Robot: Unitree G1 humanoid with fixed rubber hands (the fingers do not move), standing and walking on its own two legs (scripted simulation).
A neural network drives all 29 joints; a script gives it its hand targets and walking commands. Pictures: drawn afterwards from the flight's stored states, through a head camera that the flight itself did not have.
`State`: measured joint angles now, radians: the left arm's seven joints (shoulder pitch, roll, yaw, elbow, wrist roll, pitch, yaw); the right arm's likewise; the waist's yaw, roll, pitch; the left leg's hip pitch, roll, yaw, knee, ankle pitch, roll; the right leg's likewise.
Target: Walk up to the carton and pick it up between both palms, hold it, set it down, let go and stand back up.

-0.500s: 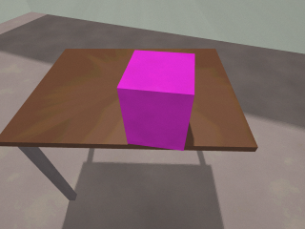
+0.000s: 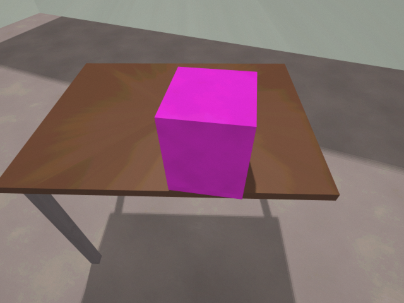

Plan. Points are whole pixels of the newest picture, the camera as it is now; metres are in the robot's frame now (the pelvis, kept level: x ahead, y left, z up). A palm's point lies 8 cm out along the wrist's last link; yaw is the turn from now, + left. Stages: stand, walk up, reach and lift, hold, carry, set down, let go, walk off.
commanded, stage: stand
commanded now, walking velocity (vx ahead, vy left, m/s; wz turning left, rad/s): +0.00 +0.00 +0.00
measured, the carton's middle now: (210, 133) +0.53 +0.01 +0.05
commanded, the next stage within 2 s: walk up in 1.94 s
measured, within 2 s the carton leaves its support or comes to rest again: neither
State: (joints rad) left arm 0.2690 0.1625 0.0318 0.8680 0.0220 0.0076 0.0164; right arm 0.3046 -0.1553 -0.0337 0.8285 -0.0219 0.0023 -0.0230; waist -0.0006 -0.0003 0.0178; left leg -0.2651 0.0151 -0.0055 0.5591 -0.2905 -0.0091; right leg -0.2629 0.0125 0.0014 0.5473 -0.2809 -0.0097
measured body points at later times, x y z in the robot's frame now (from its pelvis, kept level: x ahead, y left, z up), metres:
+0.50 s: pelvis +0.01 +0.01 +0.01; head +0.01 +0.01 +0.46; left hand +0.03 +0.23 -0.15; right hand +0.02 -0.21 -0.15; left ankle +0.00 +0.13 -0.73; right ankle +0.01 -0.12 -0.73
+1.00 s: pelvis +0.00 +0.01 +0.01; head +0.00 +0.01 +0.46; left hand -0.03 +0.21 -0.16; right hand -0.03 -0.20 -0.15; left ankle +0.00 +0.13 -0.73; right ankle +0.01 -0.12 -0.73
